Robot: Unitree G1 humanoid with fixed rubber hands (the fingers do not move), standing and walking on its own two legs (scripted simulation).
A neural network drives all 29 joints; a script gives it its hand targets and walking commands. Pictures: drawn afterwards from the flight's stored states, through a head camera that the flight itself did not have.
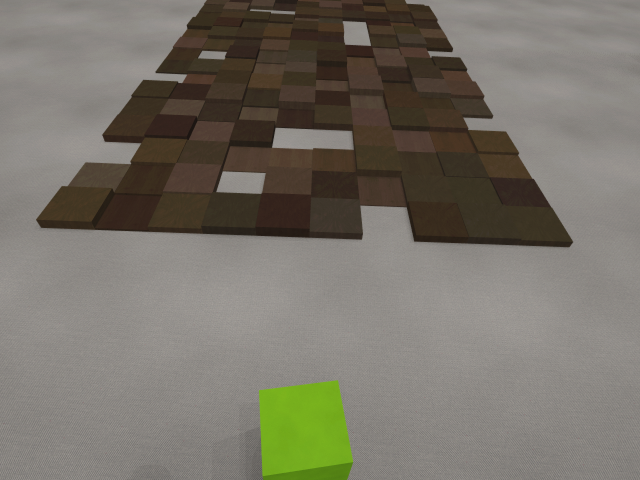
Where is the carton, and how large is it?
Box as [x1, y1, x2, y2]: [259, 380, 352, 479]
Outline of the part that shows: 337,380 259,390 263,479 347,478 352,463 352,458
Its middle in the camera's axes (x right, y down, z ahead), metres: -0.05 +0.53 +1.05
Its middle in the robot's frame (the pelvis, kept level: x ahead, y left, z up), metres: +0.40 +0.03 -0.66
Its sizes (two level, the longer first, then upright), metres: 0.210 0.200 0.250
